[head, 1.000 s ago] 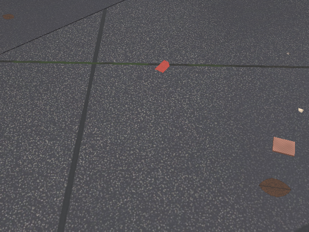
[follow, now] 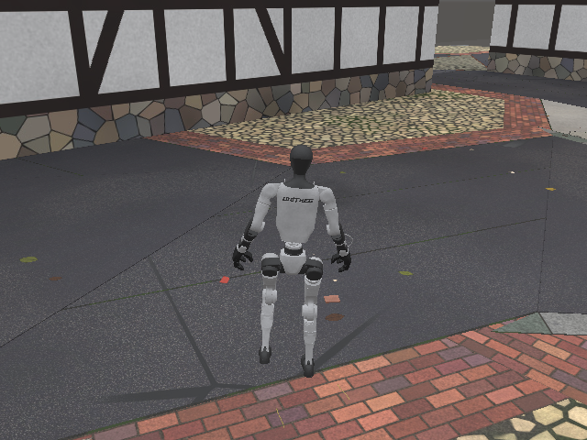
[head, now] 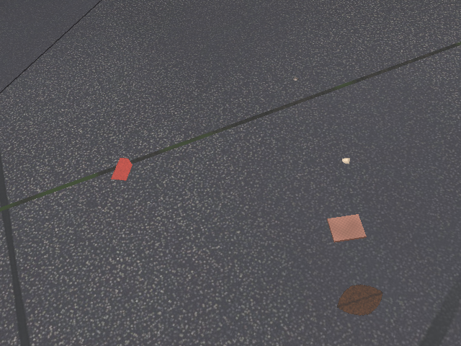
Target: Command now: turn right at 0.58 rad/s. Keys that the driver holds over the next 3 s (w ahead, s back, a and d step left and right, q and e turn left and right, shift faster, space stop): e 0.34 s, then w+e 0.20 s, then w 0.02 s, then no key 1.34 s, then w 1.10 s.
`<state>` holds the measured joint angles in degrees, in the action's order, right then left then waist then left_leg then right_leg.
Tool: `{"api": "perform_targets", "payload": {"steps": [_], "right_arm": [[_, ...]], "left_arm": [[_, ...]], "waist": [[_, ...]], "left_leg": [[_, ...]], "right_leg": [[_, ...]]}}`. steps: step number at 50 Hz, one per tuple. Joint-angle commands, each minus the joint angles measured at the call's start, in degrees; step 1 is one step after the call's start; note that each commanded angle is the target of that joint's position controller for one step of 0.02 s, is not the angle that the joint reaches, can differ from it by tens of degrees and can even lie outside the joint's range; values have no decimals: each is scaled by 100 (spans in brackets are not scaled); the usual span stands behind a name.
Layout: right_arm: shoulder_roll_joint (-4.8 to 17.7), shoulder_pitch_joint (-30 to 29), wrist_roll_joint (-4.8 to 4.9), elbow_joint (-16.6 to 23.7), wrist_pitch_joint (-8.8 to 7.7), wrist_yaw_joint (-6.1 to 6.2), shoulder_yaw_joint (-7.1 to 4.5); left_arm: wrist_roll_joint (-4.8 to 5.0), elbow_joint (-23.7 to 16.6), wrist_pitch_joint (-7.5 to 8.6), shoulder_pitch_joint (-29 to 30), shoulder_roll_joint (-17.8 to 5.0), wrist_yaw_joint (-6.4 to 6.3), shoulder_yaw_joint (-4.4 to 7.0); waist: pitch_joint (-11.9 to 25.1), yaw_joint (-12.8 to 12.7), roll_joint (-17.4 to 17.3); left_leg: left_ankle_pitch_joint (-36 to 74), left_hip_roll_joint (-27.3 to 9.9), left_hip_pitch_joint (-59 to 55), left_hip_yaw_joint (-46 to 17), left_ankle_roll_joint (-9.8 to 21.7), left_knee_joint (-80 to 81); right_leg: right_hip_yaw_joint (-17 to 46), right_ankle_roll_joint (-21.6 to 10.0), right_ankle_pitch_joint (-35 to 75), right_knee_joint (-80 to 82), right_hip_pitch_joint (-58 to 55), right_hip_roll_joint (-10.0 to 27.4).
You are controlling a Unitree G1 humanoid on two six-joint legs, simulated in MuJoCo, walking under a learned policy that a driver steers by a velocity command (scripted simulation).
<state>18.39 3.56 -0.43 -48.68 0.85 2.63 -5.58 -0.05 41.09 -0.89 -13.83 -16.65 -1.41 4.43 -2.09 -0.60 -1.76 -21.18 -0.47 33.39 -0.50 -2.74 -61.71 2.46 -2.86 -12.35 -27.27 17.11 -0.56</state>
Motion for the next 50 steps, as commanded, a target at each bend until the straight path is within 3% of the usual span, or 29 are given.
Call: {"api": "perform_targets", "payload": {"steps": [1, 5, 10, 12, 14, 15, 16, 17, 18, 19, 20, 21, 23, 26, 28, 31, 34, 35, 36, 37, 38, 39, 40, 41, 42, 43, 44, 46, 50], "right_arm": [[384, -114, 38, 366, -110, 21, -93], [295, -313, 54, 464, -147, -43, -27], [413, -184, 106, 497, -229, -152, -28], [456, -42, 119, 503, -279, -200, -36], [486, 324, 114, 429, -328, -249, -63], [656, 522, 76, 380, -331, -246, -119], [1033, 598, -25, 426, -289, -208, -194], [1263, 517, -190, 419, -239, -209, -219], [966, 412, -145, 562, -261, -187, -153], [663, 231, -79, 635, -263, -149, -74], [565, 138, 3, 658, -257, -122, -45], [541, 187, 95, 646, -266, -83, -27], [611, 472, 66, 623, -284, -27, -21], [739, 886, 37, 594, -353, -29, -62], [823, 981, 55, 586, -402, -74, -87], [931, 864, 64, 577, -395, -186, -108], [1089, 893, 216, 511, -348, -289, -140], [1052, 786, 283, 512, -332, -304, -117], [846, 875, 267, 469, -343, -316, -42], [522, 1000, 132, 443, -380, -333, 85], [-27, 1152, -233, 707, -418, -367, 307], [279, 1327, -34, 627, -397, -341, 236], [727, 1057, 120, 594, -331, -318, 115], [695, 931, 149, 585, -282, -303, 110], [641, 930, 103, 491, -226, -255, 111], [619, 962, 64, 474, -171, -214, 108], [533, 1043, 50, 414, -133, -195, 125], [361, 1186, 32, 364, -90, -159, 171], [308, 831, 13, 472, -18, -119, 225]], "left_arm": [[37, -461, 111, 161, -904, -87, 211], [61, -524, 39, 102, -1069, -137, 274], [52, -662, -37, 289, -1143, -67, 296], [87, -717, -67, 403, -1131, -54, 289], [161, -792, -115, 624, -1096, -78, 268], [161, -831, -129, 598, -973, -101, 231], [85, -839, -131, 315, -629, -89, 143], [127, -1008, -78, 211, -737, -73, 197], [46, -900, -34, 64, -1208, -52, 314], [101, -798, -44, 90, -1326, -19, 379], [100, -715, -89, 93, -1180, -12, 361], [76, -759, -108, 213, -1067, 11, 324], [133, -886, -61, 459, -833, 101, 236], [133, -1085, 46, 810, -659, 148, 158], [110, -1156, 111, 852, -524, 186, 93], [66, -1212, 168, 888, -344, 230, -1], [98, -1229, 139, 670, -499, 255, 53], [90, -1148, 120, 409, -520, 258, 85], [73, -1005, 92, 29, -673, 225, 172], [48, -950, 69, -389, -931, 160, 268], [-72, -1070, 38, -631, -1501, 48, 311], [-91, -1073, 76, -587, -1337, 99, 234], [-39, -1019, 144, -457, -1043, 170, 153], [-20, -946, 201, -206, -866, 194, 88], [-20, -941, 225, 43, -769, 209, 46], [-20, -946, 226, 353, -699, 205, 16], [-81, -939, 250, 527, -633, 188, -10], [-117, -873, 298, 712, -534, 161, -27], [-92, -628, 267, 664, -548, 144, -28]], "waist": [[758, 98, 865], [676, -40, 1013], [700, -64, 1101], [771, -12, 1126], [812, 241, 1067], [880, 266, 875], [1056, 60, -284], [730, -106, -1561], [753, -37, -1040], [635, -58, -710], [458, -56, -607], [288, 62, -724], [141, 262, -711], [154, 526, -640], [147, 548, -609], [-54, 459, -574], [124, 272, -730], [235, 66, -674], [463, -106, -475], [826, -303, -7], [1406, -132, 1732], [1798, -192, 1807], [1354, -281, 1232], [1053, -173, 1116], [906, -68, 836], [780, 94, 791], [759, 214, 827], [805, 336, 879], [754, 162, 926]], "left_leg": [[332, -2, 453, -312, -63, 146], [359, 93, 116, -401, -181, 1345], [78, 258, -701, -435, -142, 2188], [104, 293, -986, -449, -76, 2677], [944, 273, -1690, -343, 56, 3877], [1620, -103, -2353, -509, 201, 4272], [2472, -1278, -3113, -1515, 638, 4332], [3513, -2214, -3048, -2816, 1683, 4431], [2789, -2458, -2983, -2812, 1998, 4520], [1630, -2043, -2924, -2250, 1711, 4578], [417, -1632, -2922, -1845, 1398, 4698], [-84, -1537, -3011, -1738, 1306, 4836], [-298, -1418, -3004, -1362, 1273, 5091], [-223, -1539, -3356, -1103, 1333, 5259], [-11, -1576, -3279, -857, 1349, 5309], [1251, -1410, -2634, -197, 1343, 5139], [2139, -1518, -2565, -123, 1240, 4638], [2273, -1490, -2456, -48, 1103, 4334], [2539, -1312, -2231, 121, 899, 3794], [2169, -958, -1823, 538, 522, 2861], [-969, -383, -483, 858, -31, 988], [-1758, -163, -40, 144, -159, 64], [-1649, -353, 89, -28, -159, -448], [-1385, -447, 195, -67, -101, -452], [-1077, -548, 88, -129, -80, -251], [-725, -600, -279, -170, -101, 82], [-372, -553, -714, -128, -123, 273], [-94, -461, -1190, -68, -171, 933], [213, -352, -1683, -43, -123, 2162]], "right_leg": [[1470, -944, 1963, 794, -1143, 1244], [1747, -980, 1465, 720, -1173, 1169], [2279, -1052, 1804, 540, -862, 1108], [2522, -995, 2143, 381, -955, 1046], [2539, -727, 2006, 122, -828, 789], [2385, -467, 1328, -137, -428, 551], [1639, -142, -449, -1276, 366, -65], [719, 167, -2573, -2292, 1594, -825], [735, 364, -2391, -3432, 1840, -305], [664, 398, -1833, -3704, 1973, -131], [562, 458, -1394, -3770, 2158, -14], [501, 523, -1063, -3887, 2486, 55], [214, 593, -728, -3757, 2596, 158], [47, 659, -495, -3142, 2727, 331], [-23, 627, -358, -2618, 2462, 432], [-329, 515, -425, -1609, 1453, 352], [-471, 326, -176, -770, 613, 163], [-524, 203, 298, -208, 67, 65], [-495, 53, 635, 155, -761, -49], [-83, -74, 1440, 310, -1682, 280], [1855, -683, 3712, 132, -2887, 1881], [2785, -1576, 3286, 554, -2557, 2489], [2253, -1504, 3070, 618, -2190, 2167], [1732, -1278, 2938, 595, -1920, 1832], [1421, -1095, 2833, 634, -1617, 1622], [1135, -988, 2831, 754, -1164, 1460], [917, -960, 3054, 815, -786, 1350], [641, -1012, 3187, 863, -553, 1219], [737, -1069, 2370, 889, -518, 1241]]}}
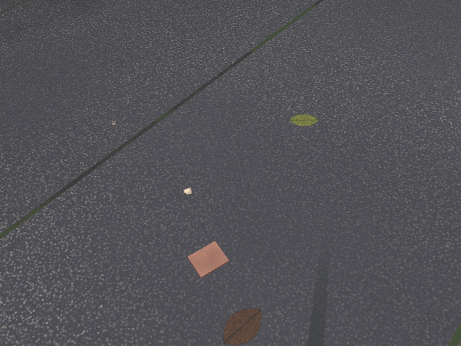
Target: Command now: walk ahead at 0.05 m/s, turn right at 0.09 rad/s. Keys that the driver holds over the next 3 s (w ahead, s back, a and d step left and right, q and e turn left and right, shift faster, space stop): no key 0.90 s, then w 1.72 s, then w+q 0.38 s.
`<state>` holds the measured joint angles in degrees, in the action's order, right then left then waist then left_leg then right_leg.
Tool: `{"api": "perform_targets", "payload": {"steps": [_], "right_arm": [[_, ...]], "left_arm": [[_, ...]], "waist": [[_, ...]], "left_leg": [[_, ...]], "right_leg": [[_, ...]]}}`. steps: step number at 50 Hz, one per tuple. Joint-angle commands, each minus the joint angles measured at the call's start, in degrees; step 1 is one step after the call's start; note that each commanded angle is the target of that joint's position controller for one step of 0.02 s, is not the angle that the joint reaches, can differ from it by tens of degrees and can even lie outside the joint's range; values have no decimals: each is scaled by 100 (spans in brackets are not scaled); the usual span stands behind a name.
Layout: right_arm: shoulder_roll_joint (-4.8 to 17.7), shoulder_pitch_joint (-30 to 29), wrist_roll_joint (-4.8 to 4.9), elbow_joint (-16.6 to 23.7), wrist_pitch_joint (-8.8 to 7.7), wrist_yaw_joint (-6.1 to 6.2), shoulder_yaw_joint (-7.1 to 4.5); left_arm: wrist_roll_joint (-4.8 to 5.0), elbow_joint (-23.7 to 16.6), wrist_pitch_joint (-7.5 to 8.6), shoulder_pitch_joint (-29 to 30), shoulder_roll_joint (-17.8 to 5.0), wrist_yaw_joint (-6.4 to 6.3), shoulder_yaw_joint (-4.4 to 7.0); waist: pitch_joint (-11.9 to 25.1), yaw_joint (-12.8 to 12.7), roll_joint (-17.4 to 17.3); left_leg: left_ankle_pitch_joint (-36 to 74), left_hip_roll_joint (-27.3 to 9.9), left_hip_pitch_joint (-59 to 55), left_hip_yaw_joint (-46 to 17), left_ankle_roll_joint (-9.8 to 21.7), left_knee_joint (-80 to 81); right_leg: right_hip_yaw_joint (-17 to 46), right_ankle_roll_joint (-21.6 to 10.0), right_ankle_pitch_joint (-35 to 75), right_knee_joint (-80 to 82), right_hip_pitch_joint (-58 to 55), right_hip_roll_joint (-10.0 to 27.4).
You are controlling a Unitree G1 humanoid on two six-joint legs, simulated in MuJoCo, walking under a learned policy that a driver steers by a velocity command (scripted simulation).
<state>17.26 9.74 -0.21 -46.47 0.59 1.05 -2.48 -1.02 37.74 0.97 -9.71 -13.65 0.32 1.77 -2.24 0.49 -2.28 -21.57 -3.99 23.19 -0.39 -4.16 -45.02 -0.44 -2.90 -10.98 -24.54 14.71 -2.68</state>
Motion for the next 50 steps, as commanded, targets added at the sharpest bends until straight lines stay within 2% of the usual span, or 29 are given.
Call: {"api": "perform_targets", "payload": {"steps": [1, 2, 3, 4, 5, 6, 7, 8, 9, 10, 12, 19, 30, 45, 46, 47, 48, 49, 50], "right_arm": [[443, 180, -1, 258, 20, 35, -89], [430, 184, -9, 248, 22, 25, -88], [385, 219, -51, 235, 7, 10, -71], [461, 176, -124, 258, -10, 6, -70], [684, 141, -130, 338, -28, 24, -97], [1016, -66, -35, 298, -30, 37, -186], [721, -187, 19, 316, -44, -3, -151], [523, -219, -23, 308, -74, -29, -89], [470, -252, -59, 286, -108, -36, -69], [432, -230, -49, 265, -148, -47, -51], [442, -131, -25, 179, -196, -40, -43], [475, -200, -7, -4, -154, 5, -29], [421, -233, -5, -480, -109, 48, -36], [351, -84, -6, -1053, -81, 136, -44], [309, 28, 3, -1130, -73, 142, -39], [305, 52, 43, -1162, -65, 151, -51], [287, 3, 69, -1137, -74, 155, -55], [258, -129, 75, -1056, -117, 154, -49], [137, -263, 93, -955, -194, 133, -23]], "left_arm": [[15, -236, 68, 267, -831, -23, 225], [38, -190, 57, 338, -785, -14, 198], [71, -134, 52, 388, -708, -1, 160], [60, -24, 68, 214, -595, 13, 117], [-25, 58, 85, 42, -530, 18, 90], [-60, 98, 91, -336, -568, 31, 119], [-78, 130, 67, -126, -648, 2, 113], [-32, 117, 41, 47, -727, -24, 146], [-1, 124, 14, 96, -692, -59, 150], [1, 132, -21, 92, -697, -76, 153], [7, 190, -46, 20, -665, -89, 161], [53, 466, -83, -56, -636, -114, 195], [71, 1015, -105, -67, -683, -188, 220], [83, 1778, -69, -79, -611, -216, 151], [93, 1864, -76, -184, -603, -223, 152], [137, 1906, -93, -230, -691, -235, 187], [172, 1917, -97, -282, -799, -240, 225], [196, 1922, -69, -398, -891, -241, 252], [214, 1970, -10, -600, -1047, -227, 298]], "waist": [[719, 49, 972], [650, 105, 915], [581, 207, 811], [522, 192, 618], [508, 65, 312], [389, -309, -380], [333, -96, -401], [245, -30, -324], [301, -27, -274], [319, 0, -255], [438, 3, -135], [448, 2, 186], [299, -8, 241], [114, 0, 236], [235, -6, 281], [152, -37, 379], [-60, -93, 531], [-327, -182, 724], [-495, -259, 1050]], "left_leg": [[401, 19, -795, -50, 54, 749], [680, 46, -1004, -24, 111, 1137], [1244, 81, -1355, 9, 192, 1738], [1933, -37, -1682, -175, 277, 2086], [2655, -389, -1908, -530, 406, 2168], [2285, -447, -1672, -475, 637, 1897], [1506, -316, -1227, -456, 704, 2002], [1327, -240, -1060, -430, 634, 2068], [1485, -182, -1062, -372, 548, 2043], [1696, -147, -1124, -329, 498, 1997], [1965, -119, -1240, -278, 468, 1890], [2184, -56, -1340, -228, 478, 1832], [2021, 44, -1398, -153, 449, 1982], [1648, 134, -1374, -75, 403, 2144], [1082, 232, -1392, 35, 414, 2092], [176, 397, -1208, 202, 459, 1880], [-618, 502, -853, 304, 508, 1626], [-988, 542, -401, 354, 538, 1280], [-820, 571, -82, 467, 549, 749]], "right_leg": [[1092, -1046, 1874, 624, -225, 1455], [1106, -967, 1439, 595, -117, 1402], [1066, -797, 862, 558, 50, 1274], [1021, -533, 308, 521, 208, 1079], [888, -261, -363, 349, 329, 815], [590, -73, -632, 389, 339, 464], [418, 67, -517, 221, -16, 351], [400, 64, -333, 108, -108, 362], [419, 21, -17, 38, -189, 410], [445, -2, 288, 0, -212, 421], [453, -20, 656, -42, -337, 451], [435, 23, 1170, -99, -535, 475], [417, 62, 1129, 13, -633, 501], [362, 70, 653, 223, -503, 467], [332, 36, 17, 271, -548, 420], [381, -74, -1115, 323, -469, 397], [636, -241, -2346, 499, -286, 534], [1122, -457, -3252, 816, -156, 856], [1877, -753, -3840, 1232, -153, 1363]]}}
Over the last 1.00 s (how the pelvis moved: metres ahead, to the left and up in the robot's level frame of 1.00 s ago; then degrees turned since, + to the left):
0.09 -0.07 0.00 -25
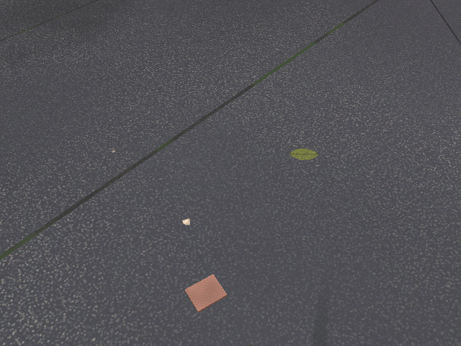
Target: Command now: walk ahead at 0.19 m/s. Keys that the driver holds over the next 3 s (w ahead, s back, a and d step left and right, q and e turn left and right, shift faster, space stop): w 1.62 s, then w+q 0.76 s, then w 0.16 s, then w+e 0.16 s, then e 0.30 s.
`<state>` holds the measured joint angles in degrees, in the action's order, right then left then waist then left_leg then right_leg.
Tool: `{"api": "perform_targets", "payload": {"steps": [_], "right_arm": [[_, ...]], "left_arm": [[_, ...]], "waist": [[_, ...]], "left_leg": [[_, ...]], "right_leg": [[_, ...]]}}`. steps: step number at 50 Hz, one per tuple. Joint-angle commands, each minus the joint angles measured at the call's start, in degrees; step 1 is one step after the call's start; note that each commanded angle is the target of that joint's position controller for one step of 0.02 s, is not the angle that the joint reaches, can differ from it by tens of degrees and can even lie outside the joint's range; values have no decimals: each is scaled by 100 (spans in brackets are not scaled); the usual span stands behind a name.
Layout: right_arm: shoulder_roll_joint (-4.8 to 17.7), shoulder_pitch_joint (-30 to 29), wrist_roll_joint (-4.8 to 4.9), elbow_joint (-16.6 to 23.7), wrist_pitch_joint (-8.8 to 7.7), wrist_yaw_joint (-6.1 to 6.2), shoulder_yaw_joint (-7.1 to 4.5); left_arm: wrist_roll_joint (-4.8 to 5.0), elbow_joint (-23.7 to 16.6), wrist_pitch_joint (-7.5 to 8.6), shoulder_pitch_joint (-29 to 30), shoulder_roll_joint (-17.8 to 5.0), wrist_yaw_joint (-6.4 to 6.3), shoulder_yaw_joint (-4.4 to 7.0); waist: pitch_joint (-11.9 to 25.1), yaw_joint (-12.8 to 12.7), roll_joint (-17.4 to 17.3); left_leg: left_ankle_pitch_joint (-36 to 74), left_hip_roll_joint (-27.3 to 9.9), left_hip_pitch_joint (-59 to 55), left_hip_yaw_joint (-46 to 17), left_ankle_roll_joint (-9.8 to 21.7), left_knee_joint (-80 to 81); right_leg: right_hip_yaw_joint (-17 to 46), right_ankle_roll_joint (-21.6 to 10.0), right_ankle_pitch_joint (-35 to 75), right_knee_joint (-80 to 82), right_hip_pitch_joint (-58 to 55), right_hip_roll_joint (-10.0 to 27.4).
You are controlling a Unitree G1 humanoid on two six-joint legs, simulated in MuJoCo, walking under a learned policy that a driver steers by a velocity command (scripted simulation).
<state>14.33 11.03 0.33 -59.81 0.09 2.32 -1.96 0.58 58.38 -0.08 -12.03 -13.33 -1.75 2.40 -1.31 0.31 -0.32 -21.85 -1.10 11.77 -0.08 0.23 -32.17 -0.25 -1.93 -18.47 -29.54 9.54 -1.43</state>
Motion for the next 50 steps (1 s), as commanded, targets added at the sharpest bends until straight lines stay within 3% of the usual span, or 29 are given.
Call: {"api": "perform_targets", "payload": {"steps": [1, 2, 4, 7, 8, 9, 10, 11, 12, 13, 15, 17, 20, 23, 26, 29, 31, 33, 34, 35, 36, 37, 38, 39, 40, 42, 43, 46, 50], "right_arm": [[405, -426, 86, 433, -225, -36, -75], [457, -491, 125, 482, -304, -82, -96], [521, -492, 180, 534, -431, -169, -125], [423, 104, 138, 248, -547, -257, -167], [427, 652, 102, -23, -530, -257, -220], [488, 1198, 84, -209, -495, -251, -275], [853, 1894, 62, -287, -486, -207, -364], [1313, 2307, 20, -328, -549, -285, -404], [999, 1762, -8, -208, -646, -302, -278], [745, 1311, 5, -37, -710, -314, -203], [657, 855, -6, 158, -733, -369, -132], [475, 1091, -59, 116, -675, -345, -60], [573, 1444, -61, 52, -597, -230, -59], [675, 1530, -58, 98, -552, -142, -68], [691, 1803, -11, 11, -541, -124, -97], [714, 1830, 35, -32, -487, -120, -152], [858, 1668, 15, 34, -437, -109, -217], [882, 1492, -35, 119, -331, -111, -230], [729, 1470, -101, 260, -333, -124, -154], [-199, 2292, -50, 302, -457, -235, 98], [282, 1789, 122, 273, -648, -264, -8], [648, 1154, 293, 557, -762, -264, -124], [720, 807, 294, 656, -814, -215, -136], [699, 677, 202, 663, -791, -163, -196], [605, 845, 130, 649, -712, -142, -222], [303, 1030, 105, 649, -571, -130, -191], [288, 891, 96, 722, -522, -125, -192], [390, 139, 0, 1028, -486, -118, -206], [283, -749, 24, 1253, -532, -203, -134]], "left_arm": [[69, -76, 164, -426, -1214, -19, 281], [55, -84, 246, -421, -1195, -13, 287], [73, -172, 368, -277, -1085, 22, 268], [187, -301, 345, 207, -1115, 59, 276], [160, -305, 312, 191, -1051, 76, 261], [114, -330, 322, 233, -861, 90, 198], [14, -434, 360, 356, -437, 128, 67], [82, -687, 467, 414, -324, 107, 61], [223, -675, 547, 435, -600, 119, 119], [278, -653, 603, 416, -689, 164, 130], [152, -560, 632, 393, -760, 166, 188], [77, -535, 588, 441, -643, 222, 197], [32, -726, 523, 940, -409, 253, 144], [63, -1005, 529, 1670, -238, 298, 46], [100, -1181, 541, 2123, -271, 368, 7], [119, -1358, 596, 2333, -386, 460, 13], [111, -1316, 624, 1952, -636, 478, 120], [126, -878, 592, 400, -1054, 407, 360], [47, -626, 552, -696, -1369, 340, 464], [-20, -457, 535, -1271, -1717, 349, 529], [20, -424, 524, -1093, -1157, 346, 372], [53, -515, 560, -432, -947, 334, 295], [22, -639, 612, 91, -754, 342, 226], [-44, -651, 663, 373, -582, 376, 173], [-117, -618, 698, 470, -462, 389, 128], [-75, -510, 707, 418, -508, 395, 125], [-58, -443, 715, 326, -580, 368, 135], [-64, -352, 702, 16, -870, 233, 194], [9, -270, 646, -393, -1002, 159, 216]], "waist": [[-747, -245, 1095], [-888, -255, 1078], [-846, -171, 861], [-405, 248, 631], [-203, 418, 541], [-48, 615, 269], [187, 840, -995], [305, 811, -1988], [-129, 510, -1088], [-439, 334, -699], [-536, 132, -381], [-413, 145, -521], [-420, 242, -392], [-547, 384, -387], [-715, 462, -425], [-733, 334, -442], [-313, 6, -606], [684, -788, -747], [1445, -1144, -375], [2502, -645, 1233], [2288, -860, 981], [1190, -714, 920], [735, -489, 315], [380, -271, 81], [326, -36, 178], [164, 146, 334], [23, 169, 345], [-181, 32, 247], [-231, -259, 243]], "left_leg": [[-562, 133, 1363, 307, 187, -1076], [-623, -56, 1641, 73, 275, -1473], [-946, -327, 2061, -136, 425, -1553], [342, -43, 218, 442, 421, 146], [859, 253, -736, 666, 299, 335], [849, 199, -1431, 442, 291, 442], [158, -938, -2050, -1277, 653, 1260], [-737, -2078, -2377, -3831, 1521, 2280], [-1365, -2261, -1998, -3961, 1639, 2347], [-1325, -2044, -1782, -3343, 1435, 2351], [60, -1611, -1474, -2200, 1062, 2417], [1443, -1260, -1310, -1352, 912, 2448], [2733, -1082, -1341, -765, 959, 2467], [2687, -927, -978, -396, 897, 2669], [2613, -1047, -1092, -288, 928, 2773], [3269, -1294, -1685, -216, 888, 2490], [5011, -1384, -2038, -152, 785, 1857], [6427, -1127, -1776, 86, 569, 37], [4884, -897, -335, 126, 435, -1633], [296, 328, 1950, -37, 46, -3958], [-934, 353, 2617, -838, 171, -4802], [-590, 19, 3101, -716, 289, -4932], [-39, -319, 2856, -604, 341, -4623], [268, -516, 2565, -500, 316, -4234], [458, -694, 2136, -541, 314, -4021], [400, -806, 1855, -488, 230, -3586], [468, -861, 1942, -433, 170, -3319], [1395, -926, 2471, -324, -27, -2274], [2612, -620, 2171, -19, -62, -650]], "right_leg": [[2537, -1143, -3270, 2081, 394, 1731], [2899, -1300, -3066, 2223, 416, 1986], [2785, -1247, -2281, 2162, -1, 2067], [1362, -775, -1058, 1712, 607, 1317], [1002, -679, -816, 1319, 1070, 1032], [651, -523, -388, 622, 1494, 769], [-48, -115, -264, -1394, 2205, 224], [49, 12, -1451, -2861, 3315, -303], [581, -111, -1291, -3770, 3794, 161], [640, -259, -616, -3950, 4052, 431], [468, -285, 351, -3523, 3850, 780], [258, -161, 807, -3073, 3393, 856], [-4, 83, 1254, -2306, 3466, 758], [-207, 166, 1947, -1034, 3003, 562], [-284, 89, 2244, -387, 2764, 433], [-206, -143, 2046, -3, 2743, 394], [-317, -335, 1693, 28, 2077, 160], [-501, -638, 1624, 67, 88, -136], [561, -985, 1398, -210, -1859, 784], [3658, -2079, -171, 421, -3859, 2344], [4434, -1929, -679, 1292, -3558, 2298], [3449, -1625, -386, 1452, -2656, 2104], [2679, -1446, 290, 1615, -1662, 1912], [2101, -1327, 950, 1753, -839, 1704], [1704, -1258, 1163, 1929, -317, 1528], [1329, -1320, 1299, 2196, 254, 1423], [1167, -1327, 1329, 2321, 446, 1404], [869, -1313, 1493, 2510, 406, 1347], [351, -1024, 1685, 2461, 224, 1089]]}}
Over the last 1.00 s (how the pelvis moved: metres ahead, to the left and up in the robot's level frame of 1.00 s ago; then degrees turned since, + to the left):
0.04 0.01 -0.01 0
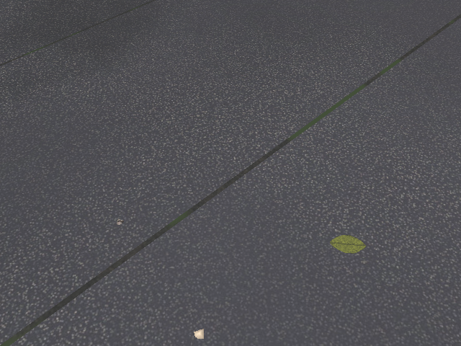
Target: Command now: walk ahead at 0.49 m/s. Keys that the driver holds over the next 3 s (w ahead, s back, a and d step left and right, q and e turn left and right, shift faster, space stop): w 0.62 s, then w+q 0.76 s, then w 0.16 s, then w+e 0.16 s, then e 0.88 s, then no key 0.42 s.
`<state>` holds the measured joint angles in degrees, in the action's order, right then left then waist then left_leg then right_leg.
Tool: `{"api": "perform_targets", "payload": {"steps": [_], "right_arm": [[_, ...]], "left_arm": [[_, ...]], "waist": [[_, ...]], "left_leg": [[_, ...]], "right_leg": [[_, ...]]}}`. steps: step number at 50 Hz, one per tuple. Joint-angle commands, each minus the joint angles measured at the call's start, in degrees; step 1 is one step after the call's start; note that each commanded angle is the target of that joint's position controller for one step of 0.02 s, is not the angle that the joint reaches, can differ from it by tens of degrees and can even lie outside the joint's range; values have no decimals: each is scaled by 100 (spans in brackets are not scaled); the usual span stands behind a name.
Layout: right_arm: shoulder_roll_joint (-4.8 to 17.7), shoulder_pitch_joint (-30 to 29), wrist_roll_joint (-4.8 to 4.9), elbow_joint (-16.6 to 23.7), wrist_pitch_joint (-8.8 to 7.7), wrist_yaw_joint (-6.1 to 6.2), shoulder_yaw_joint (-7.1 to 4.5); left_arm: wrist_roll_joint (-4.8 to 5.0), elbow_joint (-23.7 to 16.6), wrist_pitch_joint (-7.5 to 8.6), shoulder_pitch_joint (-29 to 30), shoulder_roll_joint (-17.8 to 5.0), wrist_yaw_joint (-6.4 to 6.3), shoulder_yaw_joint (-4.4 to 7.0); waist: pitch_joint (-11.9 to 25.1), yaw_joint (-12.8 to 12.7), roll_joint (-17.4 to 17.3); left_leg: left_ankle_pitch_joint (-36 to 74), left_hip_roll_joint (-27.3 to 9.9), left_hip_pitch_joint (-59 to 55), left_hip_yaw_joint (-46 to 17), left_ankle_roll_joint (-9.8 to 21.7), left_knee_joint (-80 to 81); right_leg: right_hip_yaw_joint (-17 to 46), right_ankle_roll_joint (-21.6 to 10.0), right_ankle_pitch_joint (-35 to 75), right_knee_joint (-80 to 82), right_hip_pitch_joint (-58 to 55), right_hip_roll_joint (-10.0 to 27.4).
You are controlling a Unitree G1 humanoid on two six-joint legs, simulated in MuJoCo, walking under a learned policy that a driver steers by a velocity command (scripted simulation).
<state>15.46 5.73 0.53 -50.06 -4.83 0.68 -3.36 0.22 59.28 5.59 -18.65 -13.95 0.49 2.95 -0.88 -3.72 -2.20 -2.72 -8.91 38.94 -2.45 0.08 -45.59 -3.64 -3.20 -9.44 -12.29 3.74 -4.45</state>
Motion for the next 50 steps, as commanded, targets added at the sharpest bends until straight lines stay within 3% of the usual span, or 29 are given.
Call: {"api": "perform_targets", "payload": {"steps": [1, 3, 6, 8, 9, 10, 11, 12, 13, 14, 15, 16, 18, 21, 27, 31, 33, 35, 36, 37, 38, 39, 40, 41, 42, 43, 45, 48, 50], "right_arm": [[173, -422, 26, 329, -44, -65, 19], [212, -729, 62, 450, -52, -124, 35], [378, -871, 76, 606, -89, -222, 4], [595, -323, 75, 505, -118, -249, -98], [832, 562, 63, 225, -119, -225, -241], [1269, 1656, 2, -21, -109, -174, -385], [1751, 2061, -36, -188, -70, -203, -482], [1139, 2014, -9, -134, -87, -225, -314], [878, 1494, -9, -26, -119, -213, -225], [737, 1027, -41, 95, -134, -207, -172], [577, 729, -81, 130, -146, -222, -128], [461, 607, -131, 126, -167, -232, -88], [447, 694, -104, 42, -190, -244, -86], [670, 977, -80, -99, -194, -157, -148], [728, 1466, -13, -321, -115, -31, -150], [753, 1844, 19, -550, -23, -16, -177], [776, 1908, 51, -616, 42, 8, -204], [880, 1759, 65, -582, 97, 27, -244], [900, 1601, 71, -534, 123, 30, -244], [741, 1536, 31, -462, 133, 26, -179], [479, 1596, -97, -282, 124, 28, -66], [-232, 2372, 33, -302, 10, -14, 100], [494, 1945, 181, -356, -65, -7, -68], [714, 1474, 260, -198, -99, 2, -148], [648, 1284, 238, -176, -83, 44, -158], [572, 1201, 168, -171, -35, 71, -202], [298, 1401, 173, -171, 115, 43, -210], [202, 1134, 138, 35, 266, 34, -225], [212, 877, 98, 169, 276, 3, -232]], "left_arm": [[68, -307, 69, 115, -970, -68, 168], [109, -198, 22, -138, -984, -68, 176], [117, -116, -84, -261, -1055, -88, 217], [106, -162, -159, -76, -1127, -99, 237], [77, -192, -195, -32, -1001, -98, 191], [-27, -336, -202, -95, -760, -102, 81], [-24, -382, -75, -785, 27, -40, -140], [112, -311, 62, -517, -538, -16, -28], [257, -470, 153, 16, -904, 3, 68], [251, -533, 178, 322, -893, -31, 66], [152, -540, 157, 476, -852, -67, 98], [109, -523, 87, 396, -781, -76, 121], [89, -487, -51, 288, -541, -79, 101], [23, -660, -134, 743, -497, -94, 104], [35, -993, -75, 1890, -342, -4, 42], [84, -1214, -30, 2458, -368, 100, 6], [87, -1335, 25, 2587, -461, 159, 28], [92, -1282, 80, 2215, -659, 179, 111], [83, -1130, 103, 1646, -816, 160, 206], [52, -829, 114, 625, -1121, 108, 359], [-33, -663, 98, -429, -1585, 39, 474], [-42, -563, 53, -536, -1726, 74, 480], [7, -648, 59, -315, -1114, 69, 323], [25, -729, 77, 153, -849, 44, 245], [-4, -788, 100, 572, -704, 49, 194], [-34, -789, 118, 826, -544, 58, 159], [-114, -725, 143, 976, -446, 51, 147], [-114, -634, 172, 898, -645, -29, 214], [-127, -597, 152, 797, -740, -94, 247]], "waist": [[-289, 58, 440], [-348, -41, 465], [-336, 54, 528], [-25, 452, 639], [501, 854, 549], [1374, 1197, -13], [2044, 835, -1623], [2060, 999, -1129], [1236, 931, -800], [825, 773, -346], [486, 625, -129], [417, 436, -223], [317, 306, -212], [53, 336, -54], [-240, 649, -103], [-433, 804, -110], [-459, 734, -133], [-232, 462, -271], [98, 127, -311], [766, -295, -225], [1732, -560, 553], [2393, -108, 2064], [1867, -296, 1327], [1077, -213, 1102], [687, -17, 672], [374, 126, 642], [230, 373, 831], [-35, 449, 632], [-139, 413, 533]], "left_leg": [[799, 228, -591, 271, -55, 900], [740, 281, -498, 235, -11, 1226], [179, 353, -486, 173, 202, 1545], [-177, 579, -1315, 368, 388, 1720], [-196, 758, -2461, 513, 545, 1772], [-172, -68, -4143, -411, 890, 1633], [-1304, -1329, -6056, -3195, 1835, 2356], [-1986, -1333, -6050, -3902, 1780, 2901], [-1758, -1159, -5390, -3071, 1511, 2937], [-1107, -953, -4627, -2354, 1387, 3025], [-514, -749, -3931, -1828, 1320, 3182], [-187, -596, -3515, -1482, 1247, 3336], [131, -475, -3184, -1120, 1292, 3603], [480, -473, -3169, -780, 1366, 3848], [326, -172, -3259, -88, 1110, 4010], [443, -428, -3944, -70, 1093, 3790], [766, -598, -4257, -250, 1050, 3499], [1584, -629, -4349, -365, 959, 3053], [2400, -469, -4214, -275, 862, 2453], [2422, -128, -3623, -86, 689, 1328], [462, 373, -2339, 211, 451, -560], [-3114, 1221, -341, -18, 177, -2247], [-3083, 887, 164, -598, 230, -2855], [-2521, 621, 438, -462, 302, -2890], [-1996, 345, 179, -368, 293, -2700], [-1664, 187, -44, -364, 281, -2429], [-1349, 4, -518, -377, 284, -2204], [-896, -70, -160, -366, 209, -1864], [-370, -52, 116, -392, 137, -1349]], "right_leg": [[671, -878, 735, 701, 672, 1423], [713, -845, 687, 529, 237, 1585], [836, -710, 922, 136, -422, 1914], [732, -547, 2109, -563, -563, 1882], [495, -406, 2816, -1607, -358, 1583], [184, -200, 1840, -3361, 630, 1221], [129, 179, -1531, -5398, 2967, 111], [975, 92, -2352, -6193, 3661, 278], [963, -41, -1912, -6371, 4074, 575], [814, -65, -1372, -6180, 3922, 891], [769, -45, -1010, -5797, 3690, 1081], [817, -35, -763, -5532, 3310, 1240], [761, 27, -600, -5167, 3051, 1287], [710, 185, -6, -4386, 3506, 1327], [411, 285, 1538, -2461, 3353, 1057], [388, 178, 1365, -1908, 3494, 948], [460, 70, 977, -1692, 3446, 903], [368, -30, 588, -1530, 2755, 717], [218, -126, 581, -1395, 1885, 543], [303, -306, 743, -1555, 354, 642], [1651, -646, 674, -1705, -1436, 1868], [4151, -1428, -442, -899, -2896, 2966], [4016, -1168, -1045, -573, -2407, 2725], [3090, -888, -892, -450, -1626, 2574], [2480, -756, -458, -254, -809, 2382], [1951, -675, -150, -37, -199, 2188], [1287, -626, 177, 281, 390, 2000], [641, -721, 742, 524, 571, 2007], [296, -722, 976, 588, 454, 1979]]}}
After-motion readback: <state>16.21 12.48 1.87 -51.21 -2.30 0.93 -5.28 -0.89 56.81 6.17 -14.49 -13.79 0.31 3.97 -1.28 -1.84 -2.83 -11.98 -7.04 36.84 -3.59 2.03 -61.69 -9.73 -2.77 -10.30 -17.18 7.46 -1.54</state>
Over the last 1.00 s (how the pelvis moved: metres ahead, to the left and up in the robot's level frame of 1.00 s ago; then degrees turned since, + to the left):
0.45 0.02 0.01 1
